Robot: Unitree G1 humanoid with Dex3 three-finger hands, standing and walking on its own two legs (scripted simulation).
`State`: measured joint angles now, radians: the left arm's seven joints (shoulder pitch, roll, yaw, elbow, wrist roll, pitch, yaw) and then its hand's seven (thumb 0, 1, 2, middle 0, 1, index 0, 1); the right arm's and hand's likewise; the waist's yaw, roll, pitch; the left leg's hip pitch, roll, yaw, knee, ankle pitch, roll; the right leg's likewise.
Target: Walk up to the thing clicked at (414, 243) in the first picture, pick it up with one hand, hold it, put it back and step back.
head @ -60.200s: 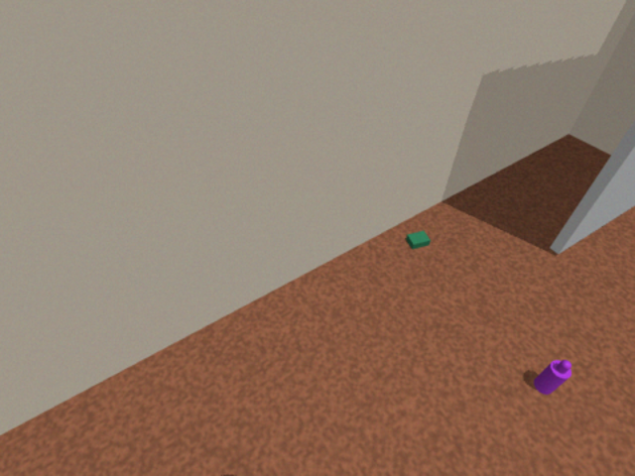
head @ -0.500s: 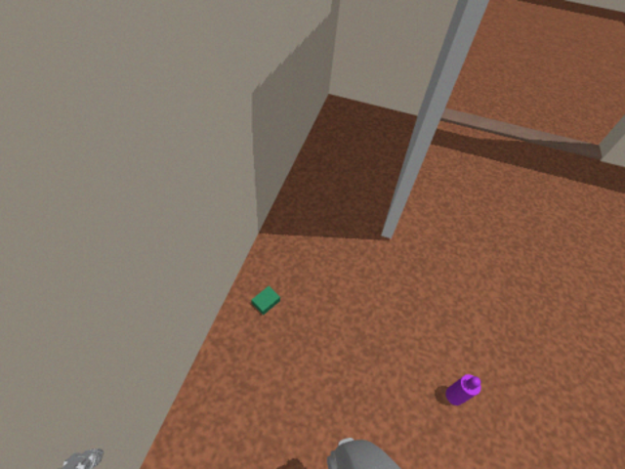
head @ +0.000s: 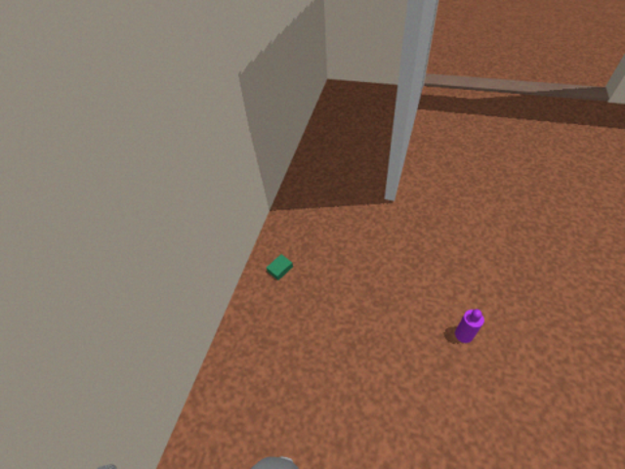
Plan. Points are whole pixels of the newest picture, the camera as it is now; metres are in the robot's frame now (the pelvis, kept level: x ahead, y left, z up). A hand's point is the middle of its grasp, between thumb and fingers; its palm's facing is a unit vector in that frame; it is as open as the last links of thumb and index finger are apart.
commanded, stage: step back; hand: left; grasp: from above
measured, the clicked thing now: (279, 267) +0.88 +0.20 -0.75
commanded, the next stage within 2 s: stand in 1.62 s
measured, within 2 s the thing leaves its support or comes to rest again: neither
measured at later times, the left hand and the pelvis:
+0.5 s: hand out of the picture -0.13 +0.25 -0.16, palm faces +0.00 -0.92 -0.40, open 7.4 cm; pelvis -0.19 -0.03 -0.02, yaw -1 degrees
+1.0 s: hand out of the picture -0.19 +0.26 -0.14, palm faces +0.05 -0.91 -0.41, open 7.4 cm; pelvis -0.24 -0.03 +0.00, yaw +3 degrees
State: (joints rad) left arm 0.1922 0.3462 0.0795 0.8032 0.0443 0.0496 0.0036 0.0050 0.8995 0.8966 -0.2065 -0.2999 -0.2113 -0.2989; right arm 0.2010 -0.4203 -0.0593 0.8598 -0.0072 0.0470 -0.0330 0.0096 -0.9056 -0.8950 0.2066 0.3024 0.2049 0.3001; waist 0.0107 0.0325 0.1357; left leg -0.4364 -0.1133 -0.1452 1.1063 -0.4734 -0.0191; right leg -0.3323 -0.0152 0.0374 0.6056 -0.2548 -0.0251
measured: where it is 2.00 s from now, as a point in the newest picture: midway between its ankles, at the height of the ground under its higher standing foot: outside the picture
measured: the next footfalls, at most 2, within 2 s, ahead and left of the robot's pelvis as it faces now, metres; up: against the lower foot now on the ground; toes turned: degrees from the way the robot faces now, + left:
left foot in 0.14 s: -0.05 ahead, +0.12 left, +0.00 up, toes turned +1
right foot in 0.50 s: -0.20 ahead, -0.16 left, +0.00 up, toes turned +2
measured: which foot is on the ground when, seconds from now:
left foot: up 0.00-0.12, down 0.14-0.52, up 0.54-0.78, down 0.80-1.00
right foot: down 0.00-0.16, up 0.18-0.48, down 0.50-0.84, up 0.86-1.00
